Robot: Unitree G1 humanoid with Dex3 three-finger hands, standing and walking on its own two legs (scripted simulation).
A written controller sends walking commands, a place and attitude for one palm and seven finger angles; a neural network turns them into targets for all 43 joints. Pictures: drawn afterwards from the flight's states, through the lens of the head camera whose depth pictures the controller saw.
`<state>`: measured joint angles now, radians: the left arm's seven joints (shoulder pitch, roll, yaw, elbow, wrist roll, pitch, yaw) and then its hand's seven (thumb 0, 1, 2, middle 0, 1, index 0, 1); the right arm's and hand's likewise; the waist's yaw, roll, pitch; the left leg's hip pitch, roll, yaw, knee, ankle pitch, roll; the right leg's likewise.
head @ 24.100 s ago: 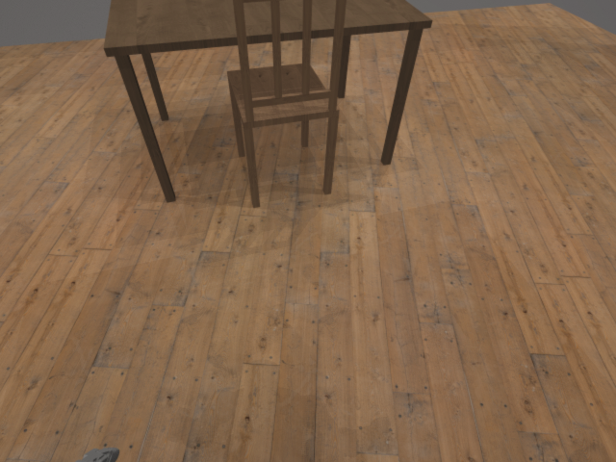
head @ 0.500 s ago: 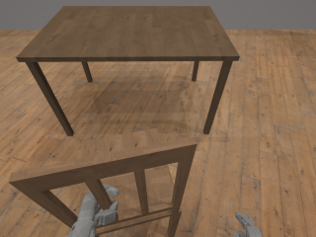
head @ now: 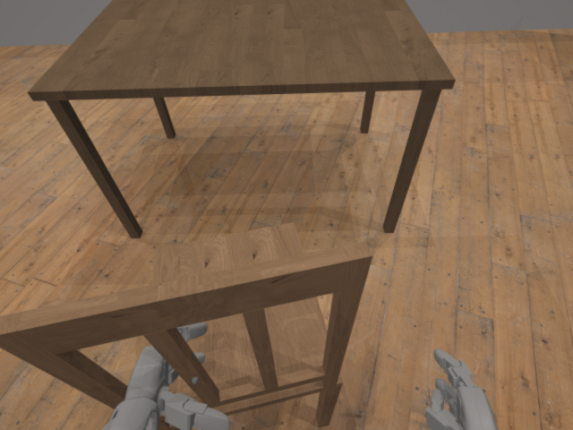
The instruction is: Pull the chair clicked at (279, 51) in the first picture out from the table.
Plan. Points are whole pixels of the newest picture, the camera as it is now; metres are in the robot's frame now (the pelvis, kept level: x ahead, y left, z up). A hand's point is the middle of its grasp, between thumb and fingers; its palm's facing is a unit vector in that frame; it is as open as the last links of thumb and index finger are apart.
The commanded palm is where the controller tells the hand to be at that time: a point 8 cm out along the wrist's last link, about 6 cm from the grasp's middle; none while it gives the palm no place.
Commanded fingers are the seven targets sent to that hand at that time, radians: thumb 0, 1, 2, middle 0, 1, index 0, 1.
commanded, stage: open the thumb and straighten the fingers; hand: left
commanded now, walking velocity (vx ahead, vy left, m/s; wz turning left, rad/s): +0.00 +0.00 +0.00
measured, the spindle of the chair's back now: (191, 369) +0.22 +0.15 -0.04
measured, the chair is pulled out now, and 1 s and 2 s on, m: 0.63 0.63 0.63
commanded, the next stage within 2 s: draw the fingers out of the gap in 0.22 s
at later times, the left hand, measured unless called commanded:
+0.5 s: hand (190, 407) +0.17 +0.14 -0.04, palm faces +0.03 -0.99 -0.17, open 17.4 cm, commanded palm +0.14 +0.19 -0.01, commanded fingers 0.00 -0.55 0.20 0.00 0.00 0.00 0.00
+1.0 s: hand out of the picture +0.11 +0.14 -0.04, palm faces +0.05 -0.99 -0.16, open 17.4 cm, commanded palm +0.07 +0.19 -0.01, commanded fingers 0.00 -0.55 0.20 0.00 0.00 0.00 0.00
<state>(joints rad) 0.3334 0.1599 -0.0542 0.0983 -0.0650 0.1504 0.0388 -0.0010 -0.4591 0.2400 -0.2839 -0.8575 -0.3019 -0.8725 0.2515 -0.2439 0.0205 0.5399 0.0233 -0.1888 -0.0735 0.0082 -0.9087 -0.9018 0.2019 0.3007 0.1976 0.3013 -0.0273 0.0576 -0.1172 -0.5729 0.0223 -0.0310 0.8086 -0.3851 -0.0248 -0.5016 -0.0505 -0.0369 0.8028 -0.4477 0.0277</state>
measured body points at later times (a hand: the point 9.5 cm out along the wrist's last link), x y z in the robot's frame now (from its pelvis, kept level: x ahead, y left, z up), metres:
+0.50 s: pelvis +0.01 +0.00 -0.01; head +0.03 -0.02 +0.44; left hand +0.17 +0.19 -0.02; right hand +0.18 -0.24 -0.08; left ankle +0.01 +0.14 -0.70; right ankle -0.03 -0.13 -0.70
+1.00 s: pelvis +0.00 +0.00 -0.03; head +0.02 -0.01 +0.42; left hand +0.10 +0.19 -0.02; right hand +0.19 -0.22 -0.09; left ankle +0.01 +0.14 -0.70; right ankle -0.03 -0.13 -0.70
